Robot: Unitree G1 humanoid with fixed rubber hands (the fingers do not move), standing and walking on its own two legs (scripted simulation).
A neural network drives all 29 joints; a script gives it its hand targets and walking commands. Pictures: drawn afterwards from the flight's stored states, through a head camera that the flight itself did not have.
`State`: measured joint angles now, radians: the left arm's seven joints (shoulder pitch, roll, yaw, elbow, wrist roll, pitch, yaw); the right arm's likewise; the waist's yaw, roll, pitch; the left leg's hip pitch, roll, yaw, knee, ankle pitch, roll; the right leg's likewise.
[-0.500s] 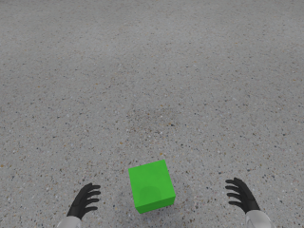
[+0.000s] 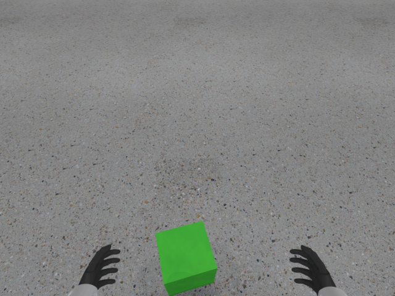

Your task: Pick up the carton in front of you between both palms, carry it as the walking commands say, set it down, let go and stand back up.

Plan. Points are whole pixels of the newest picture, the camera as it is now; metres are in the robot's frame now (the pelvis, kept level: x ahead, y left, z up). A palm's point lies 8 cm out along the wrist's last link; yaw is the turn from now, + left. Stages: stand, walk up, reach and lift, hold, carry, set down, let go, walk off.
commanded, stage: stand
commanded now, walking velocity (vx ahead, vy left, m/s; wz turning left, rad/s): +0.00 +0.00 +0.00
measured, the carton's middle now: (185, 259) +0.37 +0.08 -0.65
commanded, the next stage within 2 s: none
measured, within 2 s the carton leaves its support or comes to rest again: neither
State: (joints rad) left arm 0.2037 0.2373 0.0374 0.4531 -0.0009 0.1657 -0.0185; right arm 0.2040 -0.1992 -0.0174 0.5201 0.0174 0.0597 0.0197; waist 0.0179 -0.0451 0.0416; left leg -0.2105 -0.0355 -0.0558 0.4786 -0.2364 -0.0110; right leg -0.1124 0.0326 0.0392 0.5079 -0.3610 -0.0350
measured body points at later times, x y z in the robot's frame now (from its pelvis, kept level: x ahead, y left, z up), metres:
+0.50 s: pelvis +0.02 +0.04 +0.00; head +0.03 +0.07 +0.45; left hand +0.17 +0.32 -0.11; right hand +0.13 -0.26 -0.09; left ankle +0.01 +0.13 -0.74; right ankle -0.05 -0.09 -0.74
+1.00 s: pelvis +0.00 +0.04 +0.01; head +0.01 +0.05 +0.46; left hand +0.13 +0.33 -0.12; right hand +0.09 -0.28 -0.10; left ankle +0.01 +0.13 -0.74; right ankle -0.05 -0.10 -0.74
